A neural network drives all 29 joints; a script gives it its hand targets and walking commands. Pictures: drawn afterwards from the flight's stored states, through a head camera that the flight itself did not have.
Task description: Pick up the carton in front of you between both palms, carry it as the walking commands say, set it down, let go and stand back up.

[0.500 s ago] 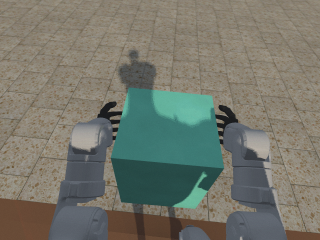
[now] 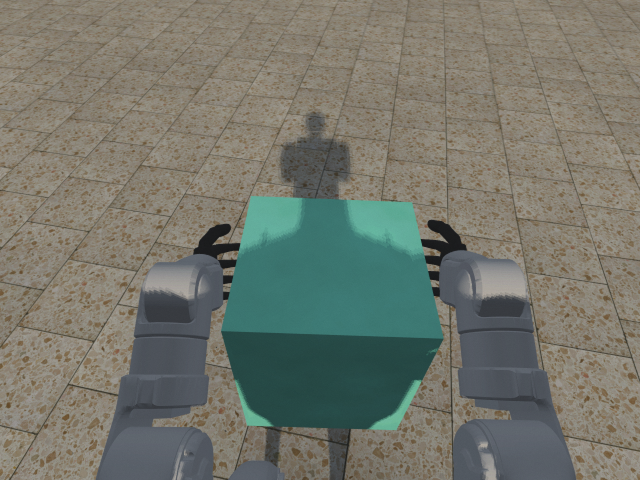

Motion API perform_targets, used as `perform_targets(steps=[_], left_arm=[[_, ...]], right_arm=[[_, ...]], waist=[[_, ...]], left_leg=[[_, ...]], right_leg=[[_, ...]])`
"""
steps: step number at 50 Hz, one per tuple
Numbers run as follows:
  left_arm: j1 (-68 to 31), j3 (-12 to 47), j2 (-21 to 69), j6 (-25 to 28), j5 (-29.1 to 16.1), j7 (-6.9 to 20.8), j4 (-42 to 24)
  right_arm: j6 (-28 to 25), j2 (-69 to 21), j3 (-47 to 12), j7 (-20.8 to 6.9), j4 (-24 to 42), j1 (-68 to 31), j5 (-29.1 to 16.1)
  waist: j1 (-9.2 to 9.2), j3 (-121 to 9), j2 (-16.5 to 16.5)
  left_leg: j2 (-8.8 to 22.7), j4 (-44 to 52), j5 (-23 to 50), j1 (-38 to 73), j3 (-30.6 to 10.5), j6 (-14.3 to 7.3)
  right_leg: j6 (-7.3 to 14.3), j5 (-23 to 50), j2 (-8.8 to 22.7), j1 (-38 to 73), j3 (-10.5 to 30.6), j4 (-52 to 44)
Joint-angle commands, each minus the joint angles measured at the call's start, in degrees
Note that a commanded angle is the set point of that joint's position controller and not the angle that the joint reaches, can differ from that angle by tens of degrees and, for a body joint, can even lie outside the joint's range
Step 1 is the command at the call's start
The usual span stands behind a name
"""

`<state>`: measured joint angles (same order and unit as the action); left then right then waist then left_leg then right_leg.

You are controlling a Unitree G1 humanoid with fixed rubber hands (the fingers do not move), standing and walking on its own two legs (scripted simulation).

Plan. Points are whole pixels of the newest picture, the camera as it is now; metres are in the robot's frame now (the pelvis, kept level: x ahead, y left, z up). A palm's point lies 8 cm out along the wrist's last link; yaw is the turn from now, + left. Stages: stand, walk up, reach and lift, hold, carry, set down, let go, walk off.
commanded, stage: carry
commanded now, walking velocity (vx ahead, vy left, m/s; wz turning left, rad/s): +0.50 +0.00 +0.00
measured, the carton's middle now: (326, 318) +0.33 +0.01 +0.00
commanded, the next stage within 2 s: none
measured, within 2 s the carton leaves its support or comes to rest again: neither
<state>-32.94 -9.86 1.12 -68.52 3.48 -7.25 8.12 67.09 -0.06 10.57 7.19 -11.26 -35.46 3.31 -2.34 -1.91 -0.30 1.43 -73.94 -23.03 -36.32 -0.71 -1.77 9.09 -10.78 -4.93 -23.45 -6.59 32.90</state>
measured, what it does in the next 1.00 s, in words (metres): walks ahead: left foot, then right foot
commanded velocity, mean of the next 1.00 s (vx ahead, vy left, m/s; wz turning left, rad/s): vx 0.50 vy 0.00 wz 0.00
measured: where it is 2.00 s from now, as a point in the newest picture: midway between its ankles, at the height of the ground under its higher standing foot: (335, 242)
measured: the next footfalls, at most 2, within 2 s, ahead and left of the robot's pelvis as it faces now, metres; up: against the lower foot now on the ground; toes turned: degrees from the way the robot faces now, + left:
left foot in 0.32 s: +0.39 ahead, +0.10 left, -0.01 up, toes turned +3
right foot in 0.80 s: +0.64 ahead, -0.12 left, -0.01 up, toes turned -10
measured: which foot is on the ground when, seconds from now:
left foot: up 0.00-0.30, down 0.32-0.82, up 0.84-1.00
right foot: down 0.00-0.32, up 0.34-0.78, down 0.80-1.00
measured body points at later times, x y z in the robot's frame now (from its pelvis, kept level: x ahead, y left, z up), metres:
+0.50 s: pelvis +0.30 +0.04 +0.00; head +0.34 +0.04 +0.45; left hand +0.68 +0.16 +0.09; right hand +0.66 -0.14 +0.09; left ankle +0.35 +0.10 -0.73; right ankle +0.25 -0.08 -0.65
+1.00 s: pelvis +0.60 -0.03 +0.01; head +0.60 -0.04 +0.46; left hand +0.88 +0.12 +0.08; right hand +0.89 -0.18 +0.07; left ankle +0.58 +0.10 -0.67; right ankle +0.60 -0.11 -0.73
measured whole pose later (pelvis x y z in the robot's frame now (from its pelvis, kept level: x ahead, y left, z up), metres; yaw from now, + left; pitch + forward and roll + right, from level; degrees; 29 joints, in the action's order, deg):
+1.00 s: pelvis +0.60 -0.03 +0.01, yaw +0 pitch +5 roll +1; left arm -11.6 -7.3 8.0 -68.2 6.6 -6.0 -12.4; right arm 67.4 -8.5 9.5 5.1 11.7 -12.6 7.5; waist -0.8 -5.3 -0.6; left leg 3.9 -55.2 -19.4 -29.7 4.3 0.5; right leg 3.3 -10.5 1.5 -14.6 -10.7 20.0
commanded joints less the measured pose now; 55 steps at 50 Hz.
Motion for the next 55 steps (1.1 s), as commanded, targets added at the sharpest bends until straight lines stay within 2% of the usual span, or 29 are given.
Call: perform_targets(steps=[1,3,6,12,13,14,15,16,17,18,19,20,21,22,26,30,37,38,39,40,41,42,43,45,46,47,49,51,55], left_arm=[[-47.8,37.9,67.2,4.0,-28.8,14.4,-12.1],[-45.2,38.4,66.8,4.5,-28.8,14.9,-11.8],[-43.4,39.3,65.8,5.2,-28.9,15.4,-12.6],[-40.5,39.4,60.5,4.4,-28.0,14.8,-14.4],[-38.9,39.1,59.4,4.1,-27.5,14.6,-13.6],[-38.3,38.8,58.5,3.7,-27.2,14.5,-12.8],[-38.4,38.6,57.8,3.3,-26.8,14.6,-12.1],[-38.7,38.4,57.0,2.9,-26.2,14.6,-11.3],[-39.2,38.4,58.0,2.0,-26.0,14.6,-9.8],[-38.1,36.6,56.5,1.5,-25.3,14.5,-8.3],[-40.3,36.7,57.7,1.4,-25.0,14.3,-8.6],[-42.0,36.4,59.3,1.6,-24.9,14.1,-9.1],[-43.0,36.1,60.2,1.9,-24.5,13.8,-9.7],[-43.5,35.9,60.9,2.1,-24.1,13.4,-10.5],[-42.5,35.9,61.2,2.7,-22.1,11.4,-12.3],[-38.0,36.1,60.0,2.0,-19.8,10.3,-12.5],[-29.1,38.7,62.5,-0.3,-20.4,13.4,-13.2],[-27.6,39.0,62.9,-0.6,-20.6,14.1,-13.3],[-25.9,39.2,63.6,-0.8,-20.7,14.8,-13.4],[-23.5,39.2,63.9,-0.9,-20.7,15.4,-13.2],[-20.4,38.8,63.5,-1.0,-20.3,16.0,-13.4],[-20.2,38.6,62.5,-0.4,-19.1,16.2,-13.0],[-17.7,39.3,63.9,-0.1,-19.5,16.4,-14.3],[-18.9,41.1,65.5,0.8,-20.3,16.7,-20.9],[-18.3,42.3,65.9,1.1,-20.8,16.8,-23.7],[-17.3,43.3,65.8,1.4,-21.0,16.8,-26.0],[-11.5,44.0,66.4,1.7,-21.6,17.2,-27.8],[-6.9,44.3,64.5,1.7,-21.7,17.6,-29.1],[-2.6,44.2,59.0,0.5,-21.4,17.6,-31.2]], right_arm=[[-2.5,-66.7,-34.4,-12.0,10.3,-38.4,-23.0],[-3.2,-66.2,-35.3,-11.4,10.6,-35.9,-21.8],[-3.9,-65.0,-36.9,-11.0,12.3,-35.0,-20.9],[-2.7,-59.8,-39.0,-10.4,16.0,-34.5,-20.7],[-2.2,-58.6,-38.8,-10.5,15.7,-34.0,-20.5],[-1.6,-57.5,-38.3,-10.6,14.5,-32.8,-20.2],[-1.3,-56.5,-37.5,-10.9,13.4,-31.4,-19.9],[-0.9,-55.4,-36.6,-11.4,12.7,-30.8,-20.0],[-0.6,-53.8,-35.7,-11.6,10.6,-31.9,-19.3],[-0.4,-54.5,-35.1,-11.9,7.6,-29.6,-19.9],[-0.6,-57.1,-35.7,-12.4,8.3,-29.9,-21.0],[-0.7,-59.7,-36.6,-13.0,10.5,-33.9,-22.9],[-0.9,-62.2,-37.9,-13.5,12.8,-38.4,-25.0],[-1.0,-64.1,-38.8,-13.9,14.4,-41.4,-26.8],[-1.0,-65.7,-39.6,-14.6,17.5,-45.0,-29.6],[0.2,-64.0,-38.3,-15.3,15.7,-39.4,-28.2],[2.0,-63.4,-36.4,-16.4,13.8,-24.2,-21.1],[2.1,-63.4,-36.5,-16.5,13.9,-22.1,-20.2],[2.2,-63.5,-36.9,-16.6,14.3,-20.1,-19.7],[2.2,-63.5,-37.5,-16.6,15.0,-18.2,-19.5],[2.3,-63.2,-38.1,-16.8,16.1,-17.5,-19.4],[2.7,-65.7,-39.7,-17.0,17.7,-18.5,-19.8],[2.4,-65.6,-40.2,-17.2,19.6,-17.7,-20.2],[1.2,-67.4,-42.0,-17.3,22.9,-17.9,-21.4],[0.7,-67.8,-43.1,-17.1,24.3,-15.8,-21.7],[0.2,-67.9,-44.0,-16.9,26.1,-13.9,-21.6],[-0.3,-66.7,-45.3,-16.2,29.4,-9.0,-20.5],[-0.4,-65.7,-46.4,-15.8,32.0,-5.1,-19.8],[0.8,-61.4,-46.2,-15.8,33.5,0.1,-19.6]], waist=[[0.55,-25.7,4.8],[-0.61,-26.2,5.2],[-1.94,-25.0,5.3],[-3.62,-21.8,7.3],[-2.61,-22.4,7.9],[0.11,-24.5,8.3],[3.47,-27.6,7.4],[5.28,-30.6,2.8],[4.57,-36.9,-11.0],[6.73,-40.2,-13.8],[6.60,-35.9,-10.4],[5.82,-32.0,-5.5],[5.10,-29.0,-2.8],[4.86,-27.9,-2.0],[4.58,-27.4,-5.1],[4.34,-25.4,-6.9],[3.89,-19.1,-9.7],[3.62,-19.4,-10.0],[2.85,-20.9,-8.2],[2.24,-24.0,-5.7],[1.05,-27.8,2.6],[1.05,-28.9,16.9],[1.17,-26.7,15.5],[1.26,-23.5,6.7],[1.38,-22.1,4.4],[1.42,-22.2,4.9],[1.40,-22.0,7.0],[1.39,-20.6,7.7],[1.31,-16.3,8.9]], left_leg=[[2.3,3.6,5.3,-8.4,0.9,0.8],[2.4,6.5,7.8,-13.0,1.9,1.0],[1.7,13.8,11.7,-15.1,3.5,0.7],[-4.6,41.5,25.6,-1.7,10.1,-1.6],[-5.8,45.4,27.7,5.5,10.7,-2.5],[-6.4,48.8,30.1,15.1,11.7,-3.2],[-4.9,51.9,33.6,27.3,11.3,-3.4],[5.1,48.9,40.4,41.3,0.2,-4.2],[22.4,40.9,58.7,60.7,-21.3,-12.8],[23.3,46.0,38.8,64.3,-32.8,-18.9],[19.8,49.3,28.0,59.0,-30.0,-16.7],[17.7,51.2,26.2,53.5,-25.7,-13.8],[16.5,52.8,29.0,48.0,-21.8,-11.9],[15.6,54.2,26.7,43.9,-19.4,-10.8],[13.8,56.7,27.8,41.2,-11.5,-9.9],[12.4,57.5,34.7,44.0,-6.2,-8.6],[9.6,54.9,46.4,45.8,3.2,-4.2],[9.3,51.7,48.3,45.1,4.5,-3.2],[7.9,45.0,48.2,41.4,7.5,-1.5],[6.8,38.0,41.3,32.9,8.7,0.5],[5.3,25.9,20.7,22.1,9.0,1.9],[-1.8,13.9,-1.5,1.2,6.9,3.0],[-0.5,7.0,-6.3,-6.1,2.2,1.9],[3.6,7.3,-1.7,-6.2,0.4,0.9],[5.0,11.3,1.2,-4.0,0.3,1.3],[5.2,15.2,3.0,-1.4,1.1,1.8],[4.4,20.6,5.1,0.9,3.8,2.6],[4.3,27.0,8.1,0.7,5.5,3.3],[3.1,38.3,15.8,2.8,9.1,2.9]], right_leg=[[4.2,16.4,17.0,23.6,21.8,-10.2],[3.3,25.6,16.4,28.9,20.0,-7.9],[2.0,33.5,15.2,32.4,17.5,-6.8],[-0.6,43.5,10.9,32.3,9.5,-3.6],[-1.5,47.1,11.0,30.3,8.5,-1.4],[-3.1,50.0,11.0,27.9,6.6,3.6],[-5.0,45.9,10.3,23.2,4.0,11.3],[-6.3,22.9,9.3,11.5,4.4,21.0],[-9.0,-18.4,3.7,-7.4,5.7,35.1],[-8.6,-23.2,0.7,-17.3,8.7,46.4],[-7.5,-19.3,3.4,-20.7,9.2,46.2],[-7.4,-15.2,5.1,-20.8,8.7,43.2],[-7.9,-12.7,6.7,-19.1,8.4,39.4],[-8.2,-11.6,7.6,-16.7,8.4,36.1],[-9.3,-9.3,7.8,-14.4,5.5,25.7],[-10.2,-1.9,8.2,-15.6,2.7,14.5],[-9.9,9.3,5.5,-6.4,-2.9,-7.1],[-9.5,10.1,4.9,-1.9,-4.1,-10.3],[-8.9,11.5,3.8,7.3,-6.3,-14.5],[-7.7,10.2,6.6,20.2,-3.7,-13.0],[-5.4,10.3,18.9,31.4,11.8,-11.5],[3.1,7.9,29.5,45.4,32.0,-13.3],[4.7,5.3,29.9,42.9,35.6,-15.8],[2.0,9.2,27.0,35.8,25.9,-16.9],[0.3,9.4,25.7,31.7,21.4,-18.7],[-0.8,8.4,24.3,29.3,17.2,-20.1],[-0.9,7.9,22.4,27.8,11.9,-21.7],[-0.5,8.6,21.3,28.1,9.0,-22.6],[-1.7,15.1,19.3,27.3,4.0,-21.6]])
